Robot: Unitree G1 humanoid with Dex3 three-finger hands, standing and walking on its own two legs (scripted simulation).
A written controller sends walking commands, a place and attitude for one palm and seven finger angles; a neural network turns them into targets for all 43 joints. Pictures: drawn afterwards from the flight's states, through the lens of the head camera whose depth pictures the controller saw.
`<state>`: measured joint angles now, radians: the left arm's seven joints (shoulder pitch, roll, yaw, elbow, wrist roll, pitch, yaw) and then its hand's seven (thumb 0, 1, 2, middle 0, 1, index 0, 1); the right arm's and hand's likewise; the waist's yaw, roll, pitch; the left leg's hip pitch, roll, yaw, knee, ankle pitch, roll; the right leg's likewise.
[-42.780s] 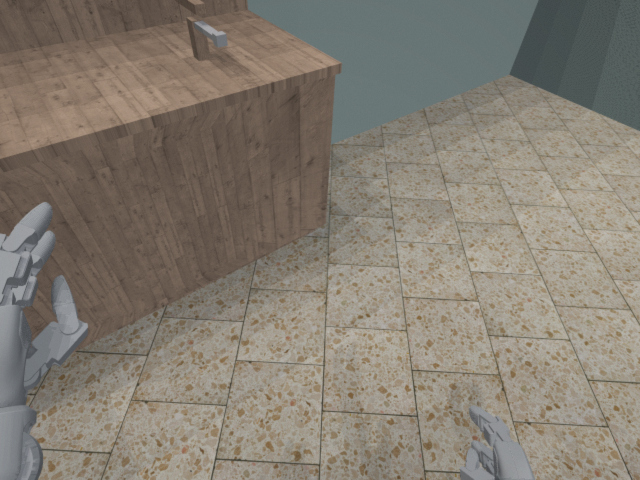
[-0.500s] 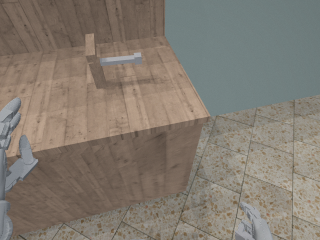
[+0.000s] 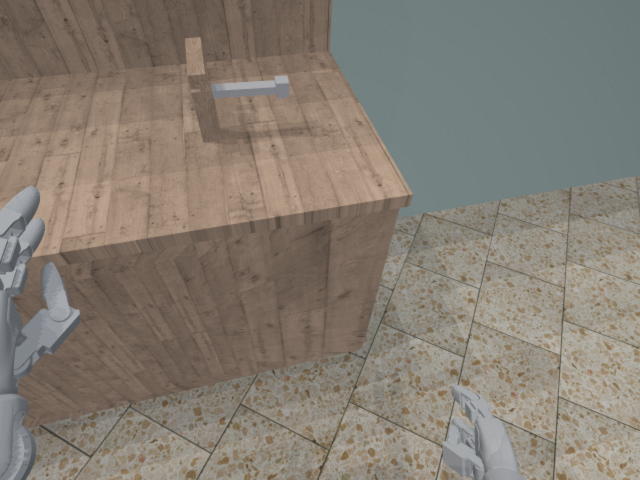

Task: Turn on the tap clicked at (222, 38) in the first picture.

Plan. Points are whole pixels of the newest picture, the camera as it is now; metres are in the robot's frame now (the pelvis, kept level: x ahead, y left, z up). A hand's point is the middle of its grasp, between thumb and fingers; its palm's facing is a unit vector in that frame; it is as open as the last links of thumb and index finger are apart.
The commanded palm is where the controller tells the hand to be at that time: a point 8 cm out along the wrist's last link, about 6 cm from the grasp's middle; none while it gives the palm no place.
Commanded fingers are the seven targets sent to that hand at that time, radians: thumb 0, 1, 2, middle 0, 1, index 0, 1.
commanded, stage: stop stepping back and stand still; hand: left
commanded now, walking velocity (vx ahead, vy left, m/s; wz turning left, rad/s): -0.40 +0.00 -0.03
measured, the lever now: (281, 86) +0.74 +0.16 +0.10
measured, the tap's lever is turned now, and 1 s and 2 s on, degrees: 85 85 85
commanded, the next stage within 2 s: stand and check the lever's angle in 0.84 s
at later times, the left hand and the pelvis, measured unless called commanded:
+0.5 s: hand out of the picture +0.09 +0.23 +0.15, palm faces +0.42 -0.84 -0.35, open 7.4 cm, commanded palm +0.05 +0.27 +0.18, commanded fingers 0.00 0.90 0.90 -0.20 -0.30 -0.20 -0.30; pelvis -0.11 -0.02 +0.00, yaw +1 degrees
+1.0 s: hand (10, 460) +0.10 +0.24 +0.17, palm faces +0.45 -0.82 -0.37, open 7.4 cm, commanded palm +0.05 +0.27 +0.18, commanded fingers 0.00 0.90 0.90 -0.20 -0.30 -0.20 -0.30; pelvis -0.10 -0.02 +0.00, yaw +1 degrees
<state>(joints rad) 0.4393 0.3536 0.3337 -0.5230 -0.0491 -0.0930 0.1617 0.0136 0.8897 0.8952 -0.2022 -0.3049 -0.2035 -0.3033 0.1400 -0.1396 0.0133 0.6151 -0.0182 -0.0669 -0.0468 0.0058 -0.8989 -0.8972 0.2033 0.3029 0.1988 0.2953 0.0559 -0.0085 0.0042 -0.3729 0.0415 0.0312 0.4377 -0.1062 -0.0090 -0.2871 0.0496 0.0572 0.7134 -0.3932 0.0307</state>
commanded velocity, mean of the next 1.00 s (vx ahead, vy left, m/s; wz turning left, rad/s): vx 0.13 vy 0.04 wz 0.00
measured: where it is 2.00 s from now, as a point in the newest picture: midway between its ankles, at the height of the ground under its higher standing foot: outside the picture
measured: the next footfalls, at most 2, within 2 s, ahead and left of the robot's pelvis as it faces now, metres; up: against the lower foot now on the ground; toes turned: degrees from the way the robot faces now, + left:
right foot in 0.04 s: -0.06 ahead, -0.11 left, +0.00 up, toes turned +1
left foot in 0.36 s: -0.09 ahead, +0.09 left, +0.00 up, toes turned +2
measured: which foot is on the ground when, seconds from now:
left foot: down 0.00-0.08, up 0.10-0.34, down 0.36-0.68, up 0.70-0.90, down 0.92-1.00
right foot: up 0.00-0.02, down 0.04-1.00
